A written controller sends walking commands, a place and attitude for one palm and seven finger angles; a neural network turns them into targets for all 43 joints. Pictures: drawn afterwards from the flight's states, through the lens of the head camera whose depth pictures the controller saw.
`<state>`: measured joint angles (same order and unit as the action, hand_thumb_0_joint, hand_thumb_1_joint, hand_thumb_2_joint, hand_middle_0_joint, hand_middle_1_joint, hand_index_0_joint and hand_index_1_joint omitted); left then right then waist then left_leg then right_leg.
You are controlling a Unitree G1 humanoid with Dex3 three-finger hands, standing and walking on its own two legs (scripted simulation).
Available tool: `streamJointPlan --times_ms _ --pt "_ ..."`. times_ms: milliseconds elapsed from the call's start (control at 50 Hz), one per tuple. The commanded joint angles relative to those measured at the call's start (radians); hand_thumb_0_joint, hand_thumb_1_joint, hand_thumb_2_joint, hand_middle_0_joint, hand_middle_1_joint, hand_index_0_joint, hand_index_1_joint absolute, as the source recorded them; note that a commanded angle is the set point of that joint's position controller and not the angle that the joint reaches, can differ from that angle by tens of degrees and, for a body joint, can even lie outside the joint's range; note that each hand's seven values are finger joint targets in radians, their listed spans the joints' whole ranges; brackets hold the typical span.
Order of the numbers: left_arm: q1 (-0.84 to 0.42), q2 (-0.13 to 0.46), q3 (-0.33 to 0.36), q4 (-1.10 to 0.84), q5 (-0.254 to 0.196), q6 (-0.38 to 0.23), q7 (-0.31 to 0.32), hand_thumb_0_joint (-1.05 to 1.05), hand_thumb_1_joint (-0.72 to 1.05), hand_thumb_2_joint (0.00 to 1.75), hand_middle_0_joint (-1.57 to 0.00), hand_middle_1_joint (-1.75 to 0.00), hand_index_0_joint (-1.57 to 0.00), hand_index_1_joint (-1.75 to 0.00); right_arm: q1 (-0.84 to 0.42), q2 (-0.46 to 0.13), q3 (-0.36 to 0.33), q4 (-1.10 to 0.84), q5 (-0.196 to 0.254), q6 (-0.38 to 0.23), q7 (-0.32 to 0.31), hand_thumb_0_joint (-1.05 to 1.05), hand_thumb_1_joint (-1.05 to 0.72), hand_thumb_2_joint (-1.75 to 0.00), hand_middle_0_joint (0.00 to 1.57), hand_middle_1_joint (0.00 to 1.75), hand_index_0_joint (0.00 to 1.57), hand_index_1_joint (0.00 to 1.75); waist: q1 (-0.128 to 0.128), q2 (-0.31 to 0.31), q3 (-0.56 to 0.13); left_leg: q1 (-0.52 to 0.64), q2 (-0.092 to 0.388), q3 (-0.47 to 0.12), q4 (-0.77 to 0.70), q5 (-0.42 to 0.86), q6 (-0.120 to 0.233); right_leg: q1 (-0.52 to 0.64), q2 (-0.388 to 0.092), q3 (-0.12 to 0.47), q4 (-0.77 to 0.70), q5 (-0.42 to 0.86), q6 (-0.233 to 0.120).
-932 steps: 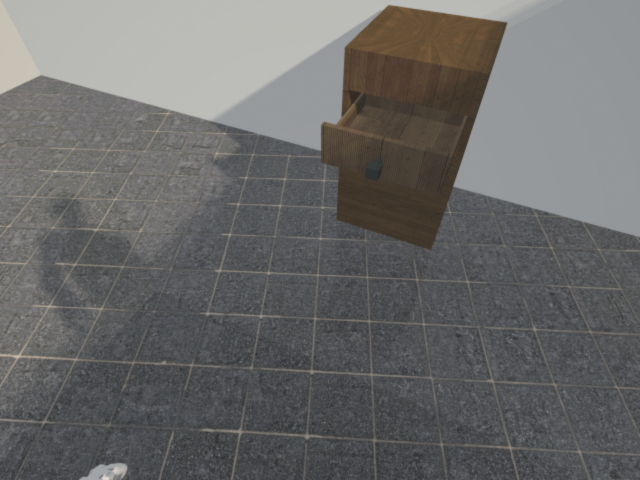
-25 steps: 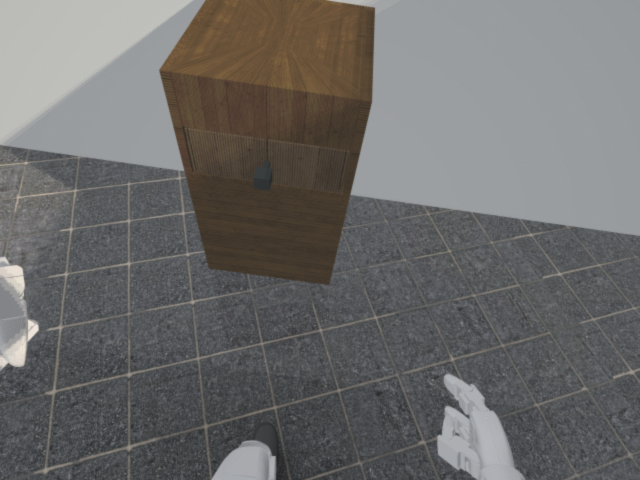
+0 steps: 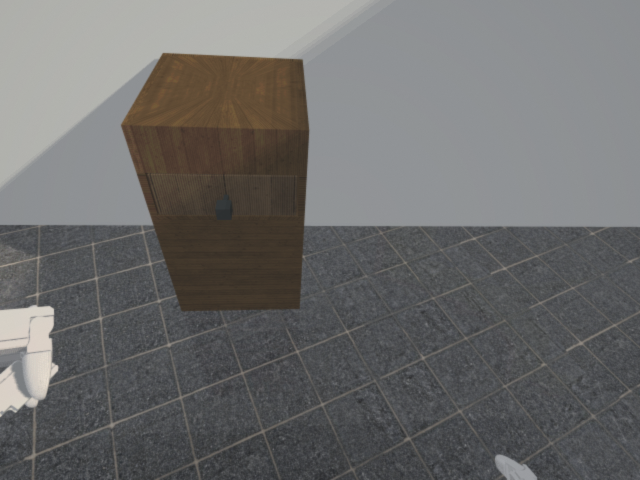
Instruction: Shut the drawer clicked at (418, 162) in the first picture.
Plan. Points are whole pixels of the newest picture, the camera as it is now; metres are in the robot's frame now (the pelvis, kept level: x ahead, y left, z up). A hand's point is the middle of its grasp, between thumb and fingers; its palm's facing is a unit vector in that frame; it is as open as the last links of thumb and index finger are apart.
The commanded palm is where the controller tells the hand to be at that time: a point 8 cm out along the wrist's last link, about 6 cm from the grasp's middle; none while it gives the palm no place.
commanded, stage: stop stepping back and stand still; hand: left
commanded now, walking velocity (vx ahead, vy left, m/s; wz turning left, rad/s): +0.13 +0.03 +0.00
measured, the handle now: (224, 205) +0.82 +0.28 -0.22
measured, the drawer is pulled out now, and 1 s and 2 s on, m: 0.00 0.00 0.00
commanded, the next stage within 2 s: let the arm hang, fingers relaxed in 0.36 s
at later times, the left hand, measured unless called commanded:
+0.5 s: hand (46, 369) +0.18 +0.27 +0.13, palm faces +0.39 -0.79 -0.46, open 3.2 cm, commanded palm none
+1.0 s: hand out of the picture +0.02 +0.19 -0.16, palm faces +0.13 -0.97 -0.23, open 4.8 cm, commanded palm none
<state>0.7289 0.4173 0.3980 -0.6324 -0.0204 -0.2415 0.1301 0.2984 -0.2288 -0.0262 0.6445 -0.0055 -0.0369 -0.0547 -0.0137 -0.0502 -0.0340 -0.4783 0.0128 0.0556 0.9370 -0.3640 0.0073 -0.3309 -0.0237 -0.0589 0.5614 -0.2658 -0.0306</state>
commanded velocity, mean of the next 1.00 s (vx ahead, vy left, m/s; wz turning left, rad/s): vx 0.03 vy -0.03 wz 0.00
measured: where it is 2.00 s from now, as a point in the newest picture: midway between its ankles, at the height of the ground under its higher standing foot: outside the picture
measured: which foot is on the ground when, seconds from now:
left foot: up 0.00-0.06, down 0.08-1.00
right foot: down 0.00-0.10, up 0.12-0.32, down 0.34-1.00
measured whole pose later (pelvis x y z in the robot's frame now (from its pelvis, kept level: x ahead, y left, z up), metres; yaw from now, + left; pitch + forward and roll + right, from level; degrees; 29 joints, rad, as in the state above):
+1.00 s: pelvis +0.00 -0.01 +0.01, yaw +6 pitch +0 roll +0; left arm 0.26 0.20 0.03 0.96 0.01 0.02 0.03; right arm 0.28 -0.15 -0.01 0.99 -0.02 0.02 -0.03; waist 0.00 -0.01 0.04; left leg -0.19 0.00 0.02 0.48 -0.28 0.02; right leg -0.20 0.06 -0.04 0.45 -0.24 -0.06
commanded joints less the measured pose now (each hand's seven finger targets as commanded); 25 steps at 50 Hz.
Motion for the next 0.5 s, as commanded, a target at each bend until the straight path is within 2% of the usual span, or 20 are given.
streamJointPlan --times_ms 0,20,40,60,80,100,120,140,160,200,240,280,300,320,340,380,420,440,460,480 --pt "-0.191 0.107 0.065 -0.047 0.002 -0.027 0.048 0.00 0.90 0.90 -1.40 -1.60 -1.40 -1.60 -0.134 -0.090 -0.025 -0.156 0.002 -0.093 -0.038 0.00 -0.90 -0.90 0.20 0.30 0.20 0.30 -0.021 -0.058 0.052 0.251 0.020 0.016 -0.292 -0.033 0.035 -0.253 -0.187 0.150 -0.280 -0.495 -0.060" --pt "-0.245 0.097 0.048 -0.073 0.003 -0.032 0.051 0.00 0.90 0.90 -1.40 -1.60 -1.40 -1.60 -0.123 -0.098 -0.025 -0.146 0.000 -0.106 -0.041 0.00 -0.90 -0.90 0.20 0.30 0.20 0.30 -0.031 0.001 0.046 0.260 0.011 0.018 -0.415 -0.030 0.041 -0.187 -0.156 0.116 -0.198 -0.434 -0.044" --pt "-0.280 0.094 0.028 -0.103 0.002 -0.035 0.050 0.00 0.90 0.90 -1.40 -1.60 -1.40 -1.60 -0.127 -0.111 -0.028 -0.153 0.001 -0.121 -0.048 0.00 -0.90 -0.90 0.20 0.30 0.20 0.30 -0.033 0.101 0.062 0.251 0.036 -0.046 -0.542 -0.088 0.055 -0.146 -0.111 0.086 -0.070 -0.372 -0.021" --pt "-0.316 0.101 0.032 -0.157 0.007 -0.047 0.052 0.00 0.90 0.90 -1.40 -1.60 -1.40 -1.60 -0.117 -0.135 -0.029 -0.159 -0.005 -0.133 -0.047 0.00 -0.90 -0.90 0.20 0.30 0.20 0.30 -0.030 0.322 0.067 0.208 0.166 -0.301 -0.700 -0.269 0.118 -0.142 -0.003 0.028 0.181 -0.294 0.023" --pt "-0.328 0.111 0.045 -0.192 0.022 -0.052 0.053 0.00 0.90 0.90 -1.40 -1.60 -1.40 -1.60 -0.107 -0.112 -0.022 -0.168 -0.005 -0.146 -0.038 0.00 -0.90 -0.90 0.20 0.30 0.20 0.30 -0.025 0.416 0.085 0.188 0.294 -0.482 -0.776 -0.283 0.189 -0.216 0.046 -0.002 0.417 -0.244 0.045" --pt "-0.264 0.122 0.060 -0.160 0.034 -0.042 0.047 0.00 0.90 0.90 -1.40 -1.60 -1.40 -1.60 -0.109 -0.101 -0.029 -0.163 -0.007 -0.152 -0.026 0.00 -0.90 -0.90 0.20 0.30 0.20 0.30 -0.016 0.308 0.065 0.145 0.296 -0.435 -0.756 -0.134 0.211 -0.195 0.051 0.037 0.565 -0.186 0.045" --pt "-0.276 0.136 0.071 -0.198 0.023 -0.046 0.044 0.00 0.90 0.90 -1.40 -1.60 -1.40 -1.60 -0.123 -0.065 -0.016 -0.156 -0.005 -0.161 -0.011 0.00 -0.90 -0.90 0.20 0.30 0.20 0.30 -0.020 0.319 0.077 0.137 0.292 -0.498 -0.774 -0.158 0.195 -0.231 0.003 0.064 0.562 -0.180 0.040" --pt "-0.251 0.179 0.109 -0.257 0.026 -0.049 0.043 0.00 0.90 0.90 -1.40 -1.60 -1.40 -1.60 -0.133 -0.066 -0.020 -0.162 -0.004 -0.171 0.000 0.00 -0.90 -0.90 0.20 0.30 0.20 0.30 -0.003 0.248 0.057 0.149 0.292 -0.450 -0.743 -0.138 0.187 -0.211 -0.012 0.081 0.523 -0.143 0.038" --pt "-0.187 0.138 0.084 -0.252 0.021 -0.044 0.043 0.00 0.90 0.90 -1.40 -1.60 -1.40 -1.60 -0.144 -0.066 -0.017 -0.164 -0.002 -0.172 0.011 0.00 -0.90 -0.90 0.20 0.30 0.20 0.30 0.004 0.203 0.062 0.147 0.271 -0.367 -0.704 -0.032 0.167 -0.161 -0.022 0.068 0.401 -0.142 0.037" --pt "-0.061 0.123 0.084 -0.239 0.002 -0.034 0.045 0.00 0.90 0.90 -1.40 -1.60 -1.40 -1.60 -0.138 -0.078 -0.016 -0.163 0.000 -0.159 0.015 0.00 -0.90 -0.90 0.20 0.30 0.20 0.30 0.006 0.239 0.022 0.116 0.226 -0.240 -0.657 0.043 0.123 0.001 0.016 0.003 0.180 -0.152 0.035" --pt "-0.011 0.125 0.098 -0.204 -0.005 -0.019 0.045 0.00 0.90 0.90 -1.40 -1.60 -1.40 -1.60 -0.136 -0.082 -0.011 -0.167 -0.004 -0.137 0.012 0.00 -0.90 -0.90 0.20 0.30 0.20 0.30 0.001 0.283 0.007 0.063 0.203 -0.194 -0.633 -0.020 0.095 0.128 0.046 -0.039 0.039 -0.134 0.028" --pt "-0.058 0.121 0.103 -0.148 -0.005 -0.008 0.044 0.00 0.90 0.90 -1.40 -1.60 -1.40 -1.60 -0.141 -0.077 -0.005 -0.164 -0.008 -0.107 0.006 0.00 -0.90 -0.90 0.20 0.30 0.20 0.30 -0.010 0.214 0.020 -0.055 0.164 -0.155 -0.580 -0.156 0.064 0.273 0.038 -0.024 -0.100 -0.131 0.010" --pt "-0.085 0.130 0.109 -0.116 -0.005 -0.006 0.045 0.00 0.90 0.90 -1.40 -1.60 -1.40 -1.60 -0.138 -0.073 -0.008 -0.161 -0.007 -0.093 0.002 0.00 -0.90 -0.90 0.20 0.30 0.20 0.30 -0.014 0.115 0.027 -0.088 0.123 -0.123 -0.473 -0.159 0.048 0.280 -0.018 0.084 -0.172 -0.163 -0.024" --pt "-0.116 0.144 0.119 -0.091 -0.009 -0.003 0.046 0.00 0.90 0.90 -1.40 -1.60 -1.40 -1.60 -0.135 -0.069 -0.016 -0.160 -0.006 -0.079 -0.002 0.00 -0.90 -0.90 0.20 0.30 0.20 0.30 -0.019 -0.038 0.034 -0.119 0.054 -0.063 -0.286 -0.124 0.020 0.243 -0.140 0.302 -0.274 -0.253 -0.090" --pt "-0.137 0.143 0.115 -0.069 -0.017 0.005 0.047 0.00 0.90 0.90 -1.40 -1.60 -1.40 -1.60 -0.135 -0.073 -0.016 -0.157 -0.004 -0.073 -0.003 0.00 -0.90 -0.90 0.20 0.30 0.20 0.30 -0.024 -0.103 0.049 -0.106 0.015 -0.035 -0.140 -0.047 0.006 0.194 -0.264 0.449 -0.354 -0.190 -0.142" --pt "-0.198 0.128 0.093 -0.072 -0.019 -0.001 0.048 0.00 0.90 0.90 -1.40 -1.60 -1.40 -1.60 -0.136 -0.075 -0.024 -0.144 0.013 -0.084 -0.001 0.00 -0.90 -0.90 0.20 0.30 0.20 0.30 -0.015 -0.109 -0.003 -0.035 0.032 -0.075 -0.059 -0.065 0.004 0.170 -0.289 0.403 -0.323 -0.086 -0.166" --pt "-0.159 0.105 0.069 -0.107 -0.018 -0.003 0.045 0.00 0.90 0.90 -1.40 -1.60 -1.40 -1.60 -0.158 -0.066 -0.010 -0.152 0.010 -0.083 -0.005 0.00 -0.90 -0.90 0.20 0.30 0.20 0.30 -0.017 -0.070 0.008 0.110 0.053 -0.061 -0.275 0.006 0.015 0.105 -0.237 0.260 -0.242 0.027 -0.135" --pt "-0.312 -0.085 -0.300 0.688 0.088 0.149 -0.078 0.00 0.90 0.90 -1.40 -1.60 -1.40 -1.60 -0.100 -0.137 -0.061 0.111 -0.013 -0.132 0.089 0.00 -0.90 -0.90 0.20 0.30 0.20 0.30 -0.097 -0.003 0.002 0.182 0.100 -0.081 -0.291 0.123 0.010 -0.058 -0.242 0.012 0.005 0.200 -0.084" --pt "-0.276 -0.141 -0.267 0.699 0.067 0.225 -0.111 0.00 0.90 0.90 -1.36 -1.56 -1.36 -1.56 -0.010 -0.093 -0.038 0.066 -0.005 -0.046 0.092 0.00 -0.90 -0.90 0.20 0.30 0.20 0.30 -0.057 0.088 0.005 0.240 0.088 -0.154 -0.359 0.396 0.029 -0.110 -0.103 -0.006 0.131 0.143 -0.010" --pt "-0.249 -0.164 -0.284 0.693 0.063 0.245 -0.121 0.00 0.90 0.90 -1.32 -1.51 -1.32 -1.51 -0.036 -0.126 -0.033 0.035 -0.009 -0.031 0.077 0.00 -0.90 -0.90 0.20 0.30 0.20 0.30 -0.041 0.205 0.009 0.220 0.183 -0.283 -0.446 0.513 0.091 -0.152 -0.030 -0.022 0.243 -0.025 0.040"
